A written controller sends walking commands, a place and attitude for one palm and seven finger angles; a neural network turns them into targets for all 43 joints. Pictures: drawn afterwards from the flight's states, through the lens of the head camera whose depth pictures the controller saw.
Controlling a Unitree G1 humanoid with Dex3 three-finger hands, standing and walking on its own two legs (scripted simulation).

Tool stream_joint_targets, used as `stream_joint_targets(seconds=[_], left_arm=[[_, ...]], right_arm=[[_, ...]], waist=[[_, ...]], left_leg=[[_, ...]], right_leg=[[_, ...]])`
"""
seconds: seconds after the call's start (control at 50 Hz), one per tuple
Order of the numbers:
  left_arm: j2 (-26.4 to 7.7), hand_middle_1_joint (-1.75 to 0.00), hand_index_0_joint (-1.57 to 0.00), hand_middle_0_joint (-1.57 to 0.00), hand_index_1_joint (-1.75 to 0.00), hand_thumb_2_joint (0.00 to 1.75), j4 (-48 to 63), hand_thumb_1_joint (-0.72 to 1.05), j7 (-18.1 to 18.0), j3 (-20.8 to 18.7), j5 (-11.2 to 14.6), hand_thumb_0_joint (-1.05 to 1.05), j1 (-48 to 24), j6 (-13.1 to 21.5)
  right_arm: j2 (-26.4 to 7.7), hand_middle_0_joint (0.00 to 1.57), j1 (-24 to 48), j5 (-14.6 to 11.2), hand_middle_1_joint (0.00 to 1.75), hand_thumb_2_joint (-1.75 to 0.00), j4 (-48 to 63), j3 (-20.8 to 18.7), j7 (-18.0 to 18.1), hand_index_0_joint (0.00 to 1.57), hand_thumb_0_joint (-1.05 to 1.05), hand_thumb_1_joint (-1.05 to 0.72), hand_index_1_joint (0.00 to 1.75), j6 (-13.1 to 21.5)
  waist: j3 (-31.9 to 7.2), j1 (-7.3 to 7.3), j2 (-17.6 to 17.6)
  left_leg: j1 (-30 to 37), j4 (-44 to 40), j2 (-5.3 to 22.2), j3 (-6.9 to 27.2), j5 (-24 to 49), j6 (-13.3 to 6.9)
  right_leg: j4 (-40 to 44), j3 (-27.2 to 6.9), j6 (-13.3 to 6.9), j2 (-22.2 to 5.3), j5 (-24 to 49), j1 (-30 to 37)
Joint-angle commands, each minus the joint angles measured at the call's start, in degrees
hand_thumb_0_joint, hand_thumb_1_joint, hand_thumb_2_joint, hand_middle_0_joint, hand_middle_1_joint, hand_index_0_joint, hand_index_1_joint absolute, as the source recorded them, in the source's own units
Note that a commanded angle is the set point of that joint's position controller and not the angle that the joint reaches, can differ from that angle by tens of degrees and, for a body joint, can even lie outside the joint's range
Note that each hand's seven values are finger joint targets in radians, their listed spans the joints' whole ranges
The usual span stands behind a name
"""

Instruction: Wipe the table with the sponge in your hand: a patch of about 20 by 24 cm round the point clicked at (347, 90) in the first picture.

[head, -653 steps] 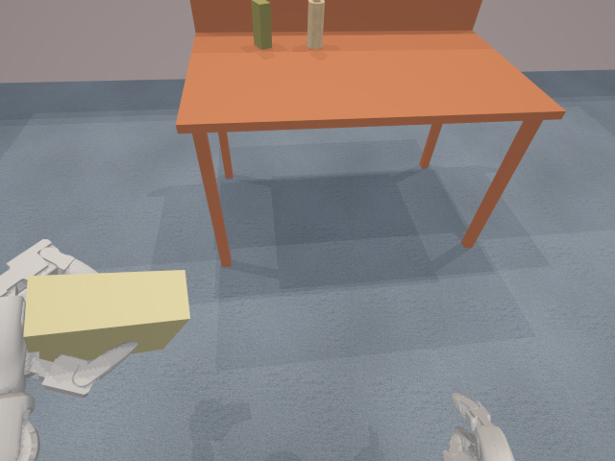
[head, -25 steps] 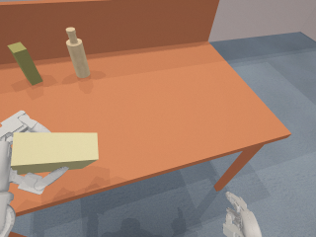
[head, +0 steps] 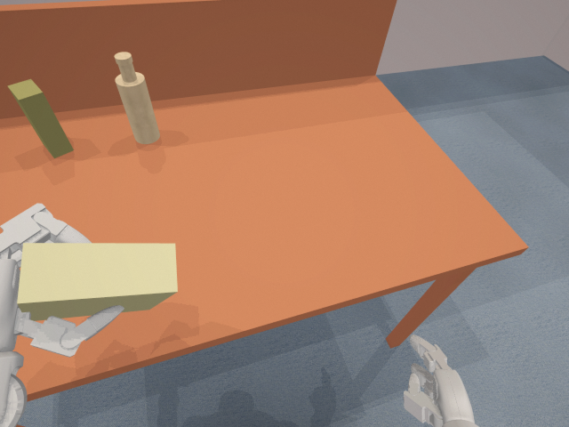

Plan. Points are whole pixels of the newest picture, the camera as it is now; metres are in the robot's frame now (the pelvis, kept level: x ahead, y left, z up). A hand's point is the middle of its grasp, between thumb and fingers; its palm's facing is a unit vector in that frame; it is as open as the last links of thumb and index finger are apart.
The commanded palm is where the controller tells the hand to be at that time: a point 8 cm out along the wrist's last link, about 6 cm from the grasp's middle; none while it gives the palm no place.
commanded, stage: look again from close up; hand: left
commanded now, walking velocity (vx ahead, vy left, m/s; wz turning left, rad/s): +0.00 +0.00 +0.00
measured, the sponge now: (121, 282) +0.23 +0.21 +0.13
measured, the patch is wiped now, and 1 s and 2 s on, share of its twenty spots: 0.00 0.00 0.00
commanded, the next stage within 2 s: shuffle to correct the standing spot in 0.14 s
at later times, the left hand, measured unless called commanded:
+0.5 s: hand (89, 273) +0.23 +0.23 +0.15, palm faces +0.34 -0.85 -0.39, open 9.5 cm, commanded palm +0.17 +0.26 +0.17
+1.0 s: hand (158, 252) +0.26 +0.17 +0.15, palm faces +0.27 -0.86 -0.43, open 9.5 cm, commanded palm +0.20 +0.22 +0.17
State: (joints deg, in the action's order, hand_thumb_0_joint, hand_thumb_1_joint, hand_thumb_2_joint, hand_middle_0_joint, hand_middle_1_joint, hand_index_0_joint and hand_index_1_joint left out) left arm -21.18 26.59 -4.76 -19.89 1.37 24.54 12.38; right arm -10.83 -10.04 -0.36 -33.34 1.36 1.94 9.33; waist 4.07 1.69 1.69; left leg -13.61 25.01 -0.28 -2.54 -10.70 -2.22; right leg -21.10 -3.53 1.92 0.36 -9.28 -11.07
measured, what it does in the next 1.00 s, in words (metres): shifts its weight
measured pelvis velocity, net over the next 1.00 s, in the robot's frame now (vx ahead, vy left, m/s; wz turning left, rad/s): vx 0.04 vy -0.06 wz -0.02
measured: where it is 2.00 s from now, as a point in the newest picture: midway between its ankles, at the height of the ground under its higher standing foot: outside the picture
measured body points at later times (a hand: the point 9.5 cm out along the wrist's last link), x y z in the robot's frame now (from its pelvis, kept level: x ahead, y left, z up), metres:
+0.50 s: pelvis +0.00 -0.01 +0.00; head +0.03 +0.01 +0.45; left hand +0.20 +0.28 +0.17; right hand +0.19 -0.23 -0.07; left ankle +0.03 +0.09 -0.74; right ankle +0.02 -0.14 -0.74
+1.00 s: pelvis +0.04 -0.06 -0.01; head +0.07 -0.05 +0.44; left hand +0.24 +0.22 +0.17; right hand +0.20 -0.30 -0.08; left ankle +0.03 +0.09 -0.74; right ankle +0.02 -0.15 -0.74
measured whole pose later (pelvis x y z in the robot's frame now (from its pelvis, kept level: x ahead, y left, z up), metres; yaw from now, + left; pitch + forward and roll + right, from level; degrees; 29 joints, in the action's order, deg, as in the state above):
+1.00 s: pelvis +0.04 -0.06 -0.01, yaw -1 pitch +0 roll -1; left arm -23.3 30.3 -3.8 -21.8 4.4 27.6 7.9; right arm -11.9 -11.0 -1.3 -31.4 -0.8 2.0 4.9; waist 4.0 -1.2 0.8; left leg -14.9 32.0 5.3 -1.0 -17.3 2.7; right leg -28.9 -2.1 -3.5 6.0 -15.9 -13.1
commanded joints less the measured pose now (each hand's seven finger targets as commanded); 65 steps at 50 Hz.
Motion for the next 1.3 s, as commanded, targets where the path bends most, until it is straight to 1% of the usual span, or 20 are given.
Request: stream_joint_targets(seconds=[0.0,0.02,0.04,0.12,0.14,0.22,0.24,0.3,0.32,0.34,0.46,0.52,0.54,0.6,0.8,0.9,1.04,1.08,1.2,1.28], left_arm=[[-9.32,-1.60,-1.20,-1.20,-1.60,1.30,13.26,0.10,-1.51,-6.59,1.02,0.00,-4.27,3.66],[-10.51,-1.60,-1.20,-1.20,-1.60,1.30,13.64,0.10,-1.76,-7.86,0.87,0.00,-4.08,3.49],[-8.31,-1.60,-1.20,-1.20,-1.60,1.30,12.49,0.10,-1.44,-5.98,1.11,0.00,-3.60,3.50],[-10.37,-1.60,-1.20,-1.20,-1.60,1.30,14.03,0.10,-1.68,-7.76,1.16,0.00,-3.38,3.13],[-8.18,-1.60,-1.20,-1.20,-1.60,1.30,13.09,0.10,-1.33,-5.69,1.35,0.00,-3.43,3.26],[-10.57,-1.60,-1.20,-1.20,-1.60,1.30,14.75,0.10,-1.84,-7.53,0.97,0.00,-4.28,3.11],[-8.35,-1.60,-1.20,-1.20,-1.60,1.30,13.25,0.10,-1.46,-5.76,1.30,0.00,-3.71,3.15],[-9.35,-1.60,-1.20,-1.20,-1.60,1.30,12.97,0.10,-1.21,-6.78,1.44,0.00,-5.17,2.91],[-10.40,-1.60,-1.20,-1.20,-1.60,1.30,14.56,0.10,-1.36,-7.61,1.22,0.00,-6.10,2.90],[-8.72,-1.60,-1.20,-1.20,-1.60,1.30,13.32,0.10,-1.09,-6.11,1.53,0.00,-5.53,2.80],[-9.01,-1.60,-1.20,-1.20,-1.60,1.30,14.28,0.10,-1.05,-6.39,1.49,0.00,-5.28,1.82],[-10.82,-1.60,-1.20,-1.20,-1.60,1.30,15.60,0.10,-1.25,-8.13,1.62,0.00,-4.43,1.30],[-8.68,-1.60,-1.20,-1.20,-1.60,1.30,14.69,0.10,-1.01,-6.35,1.98,0.00,-4.30,1.25],[-9.88,-1.60,-1.20,-1.20,-1.60,1.30,14.83,0.10,-0.88,-7.48,2.38,0.00,-4.43,0.84],[-10.88,-1.60,-1.20,-1.20,-1.60,1.30,15.66,0.10,-0.67,-8.75,3.29,0.00,-2.20,-0.34],[-11.69,-1.60,-1.20,-1.20,-1.60,1.30,15.74,0.10,-0.80,-10.05,3.77,0.00,0.43,-0.81],[-12.19,-1.60,-1.20,-1.20,-1.60,1.30,17.61,0.10,-0.83,-10.25,3.89,0.00,1.49,-0.69],[-12.05,-1.60,-1.20,-1.20,-1.60,1.30,17.88,0.10,-0.59,-9.89,3.81,0.00,0.31,-0.83],[-11.92,-1.60,-1.20,-1.20,-1.60,1.30,16.65,0.10,-0.32,-9.57,4.02,0.00,-0.03,-1.52],[-11.96,-1.60,-1.20,-1.20,-1.60,1.30,17.07,0.10,-0.25,-9.29,4.02,0.00,-1.14,-1.59]], right_arm=[[-7.58,0.20,3.96,-0.38,0.30,-0.90,8.90,-3.52,0.74,0.20,0.00,-0.90,0.30,2.97],[-7.46,0.20,4.59,-0.57,0.30,-0.90,8.59,-3.41,0.81,0.20,0.00,-0.90,0.30,3.00],[-7.49,0.20,3.92,-0.36,0.30,-0.90,8.46,-3.30,0.74,0.20,0.00,-0.90,0.30,2.71],[-7.58,0.20,4.55,-0.69,0.30,-0.90,8.62,-3.49,0.88,0.20,0.00,-0.90,0.30,2.81],[-7.57,0.20,4.18,-0.44,0.30,-0.90,8.52,-3.29,0.85,0.20,0.00,-0.90,0.30,2.60],[-7.56,0.20,4.83,-0.74,0.30,-0.90,8.60,-3.43,1.00,0.20,0.00,-0.90,0.30,2.85],[-7.49,0.20,4.17,-0.46,0.30,-0.90,8.45,-3.34,0.96,0.20,0.00,-0.90,0.30,2.58],[-7.68,0.20,3.87,-0.62,0.30,-0.90,8.95,-3.93,0.68,0.20,0.00,-0.90,0.30,2.19],[-7.53,0.20,4.54,-0.90,0.30,-0.90,8.81,-3.86,0.63,0.20,0.00,-0.90,0.30,2.19],[-7.41,0.20,4.40,-0.66,0.30,-0.90,8.94,-3.68,0.57,0.20,0.00,-0.90,0.30,1.90],[-7.11,0.20,3.99,-1.13,0.30,-0.90,10.20,-4.00,0.02,0.20,0.00,-0.90,0.30,1.36],[-7.11,0.20,3.66,-1.31,0.30,-0.90,10.19,-4.08,-0.13,0.20,0.00,-0.90,0.30,1.06],[-7.14,0.20,3.23,-1.02,0.30,-0.90,10.08,-3.94,-0.14,0.20,0.00,-0.90,0.30,0.89],[-7.16,0.20,2.80,-0.96,0.30,-0.90,10.27,-4.40,-0.05,0.20,0.00,-0.90,0.30,0.68],[-7.06,0.20,2.95,-1.05,0.30,-0.90,10.90,-4.80,0.35,0.20,0.00,-0.90,0.30,-0.68],[-7.05,0.20,2.61,-1.17,0.30,-0.90,11.05,-4.91,0.51,0.20,0.00,-0.90,0.30,-1.40],[-7.22,0.20,3.12,-1.34,0.30,-0.90,11.08,-4.77,0.66,0.20,0.00,-0.90,0.30,-1.94],[-7.37,0.20,3.00,-1.38,0.30,-0.90,11.35,-4.96,0.52,0.20,0.00,-0.90,0.30,-2.03],[-7.30,0.20,2.50,-1.34,0.30,-0.90,11.38,-4.93,0.51,0.20,0.00,-0.90,0.30,-2.42],[-7.16,0.20,2.95,-1.26,0.30,-0.90,11.43,-4.68,0.57,0.20,0.00,-0.90,0.30,-2.39]], waist=[[-10.48,-0.42,-5.36],[-10.43,-0.41,-5.63],[-10.30,-0.53,-4.72],[-11.23,-0.51,-4.57],[-10.77,-0.60,-5.13],[-10.71,-0.57,-5.78],[-10.34,-0.64,-5.23],[-10.42,-0.60,-5.09],[-10.36,-0.66,-6.80],[-10.02,-0.70,-7.30],[-8.83,-0.73,-9.26],[-9.23,-0.98,-7.20],[-8.82,-1.24,-6.53],[-10.26,-1.33,-5.27],[-11.62,-1.74,-3.32],[-12.59,-2.17,-2.28],[-13.22,-2.31,-5.84],[-12.53,-2.17,-6.69],[-11.60,-2.24,-4.14],[-10.71,-2.15,-5.60]], left_leg=[[3.19,-5.95,4.99,4.89,0.78,1.53],[3.02,-6.05,4.94,4.64,-0.10,1.51],[2.80,-6.14,4.79,4.65,0.18,1.44],[4.04,-5.26,4.71,4.56,2.72,1.46],[3.46,-5.79,4.59,4.56,2.17,1.49],[3.95,-5.71,5.01,4.52,1.44,1.49],[3.78,-6.22,5.28,4.63,0.96,1.56],[3.61,-6.51,6.91,5.23,-0.72,1.58],[4.10,-6.87,7.16,4.96,-1.31,1.56],[3.31,-7.24,7.68,5.23,-2.62,1.16],[0.20,-7.69,10.33,7.08,-10.58,-0.34],[2.28,-4.13,8.99,5.44,-7.90,-0.03],[1.65,-3.14,8.20,5.40,-7.52,0.03],[4.29,0.49,7.17,4.26,-2.58,0.51],[5.75,5.63,6.53,2.99,3.35,0.55],[5.91,8.03,6.04,1.99,7.46,0.81],[8.42,6.39,8.28,3.22,16.91,0.23],[7.80,6.28,8.68,3.46,16.56,0.39],[5.73,6.56,7.66,3.12,8.51,0.71],[6.04,4.74,8.36,4.23,7.38,0.39]], right_leg=[[1.77,-1.01,-2.40,-1.83,6.90,2.82],[1.86,-0.91,-2.34,-1.68,6.55,2.90],[1.99,-0.36,-2.30,-1.51,6.50,3.00],[1.99,-1.12,-2.41,-1.90,8.69,3.01],[2.03,-0.48,-2.33,-1.72,7.69,2.95],[1.72,-0.96,-2.39,-1.86,7.60,2.43],[1.60,-0.39,-2.35,-1.32,6.69,2.00],[0.17,-0.42,-2.20,-0.95,5.02,1.10],[-0.42,-0.04,-2.22,-0.56,4.28,0.40],[-0.88,0.76,-2.09,-0.42,3.57,0.32],[-4.16,2.43,-2.38,0.10,-1.03,-0.29],[-1.74,1.14,-2.94,0.08,0.48,-2.02],[-1.35,0.68,-3.19,0.28,0.79,-2.13],[-0.85,-2.25,-4.09,-0.66,3.61,-3.11],[-1.50,-4.68,-5.38,-2.02,9.05,-2.34],[-2.28,-5.09,-5.91,-3.00,16.00,-0.59],[-4.82,-1.91,-4.62,-1.55,19.72,0.20],[-4.33,-2.03,-4.51,-1.38,18.03,0.05],[-2.16,-3.12,-5.00,-1.98,14.10,-0.40],[-2.11,-2.81,-4.52,-1.35,11.07,-2.09]])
